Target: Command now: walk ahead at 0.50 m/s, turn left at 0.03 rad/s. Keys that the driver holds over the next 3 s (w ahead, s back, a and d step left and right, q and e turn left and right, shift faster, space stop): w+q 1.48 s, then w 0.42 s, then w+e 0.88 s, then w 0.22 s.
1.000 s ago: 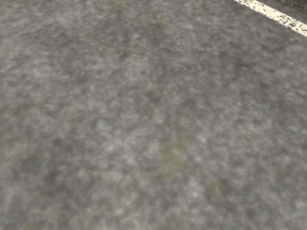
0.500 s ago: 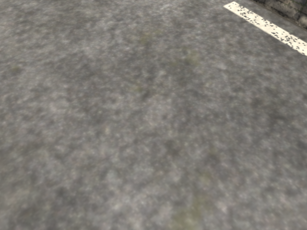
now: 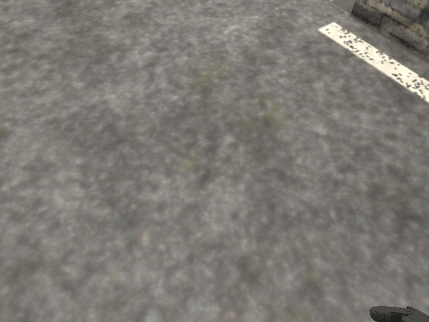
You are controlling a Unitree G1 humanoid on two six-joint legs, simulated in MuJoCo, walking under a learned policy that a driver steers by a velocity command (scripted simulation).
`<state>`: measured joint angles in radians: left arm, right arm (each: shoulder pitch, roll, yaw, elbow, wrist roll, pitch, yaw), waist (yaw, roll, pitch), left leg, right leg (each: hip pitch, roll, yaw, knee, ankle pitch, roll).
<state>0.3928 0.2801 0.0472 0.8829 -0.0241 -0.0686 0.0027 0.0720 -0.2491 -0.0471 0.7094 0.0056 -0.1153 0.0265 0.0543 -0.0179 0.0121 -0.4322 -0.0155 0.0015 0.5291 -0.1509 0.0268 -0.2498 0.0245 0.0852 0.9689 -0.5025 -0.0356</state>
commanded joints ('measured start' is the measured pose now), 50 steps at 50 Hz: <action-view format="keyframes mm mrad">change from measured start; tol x32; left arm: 1 -96 120 22 -121 4 -39 -2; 50 -195 157 41 -173 23 -72 3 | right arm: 1 206 -137 -38 13 5 12 1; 50 190 -185 -65 -107 10 57 5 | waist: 1 -112 85 -93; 18 -9 109 -64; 20 17 -314 -280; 50 -76 46 -93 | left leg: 1 501 300 -477 -262 -96 220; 16 189 190 -332 -238 -57 153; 22 -434 44 -148 720 -335 13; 40 -237 99 24 129 68 32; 44 279 -57 118 27 5 136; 46 820 324 -728 -136 -209 381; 50 431 231 -437 -248 29 262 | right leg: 1 -531 -97 -9 257 103 -7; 18 97 -73 -29 -514 397 11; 20 563 -464 509 -619 163 -187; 26 142 -294 154 -789 289 -121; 39 272 -324 -210 -805 554 -101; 44 214 -270 -324 -277 1101 -26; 46 -459 -17 -163 350 -112 71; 50 -489 -149 -12 229 162 34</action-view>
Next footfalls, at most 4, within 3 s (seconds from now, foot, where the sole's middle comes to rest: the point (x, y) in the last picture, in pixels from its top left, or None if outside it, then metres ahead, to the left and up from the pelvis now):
0.38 right None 0.34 -0.13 -0.77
0.88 left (158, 304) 0.51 0.22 -0.77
1.38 right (169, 206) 0.86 0.23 -0.77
1.90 left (62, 210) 0.82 0.61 -0.77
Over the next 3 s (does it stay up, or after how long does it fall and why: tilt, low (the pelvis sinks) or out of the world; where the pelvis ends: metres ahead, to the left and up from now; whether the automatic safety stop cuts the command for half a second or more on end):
stays up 1.26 0.85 0.00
